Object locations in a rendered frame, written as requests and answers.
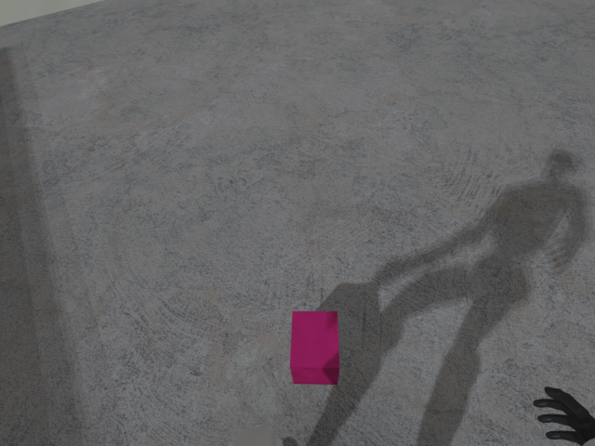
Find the robot left thigh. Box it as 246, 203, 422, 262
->
229, 426, 283, 446

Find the right robot hand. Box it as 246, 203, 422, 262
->
533, 387, 595, 446

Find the carton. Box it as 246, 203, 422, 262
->
290, 311, 339, 385

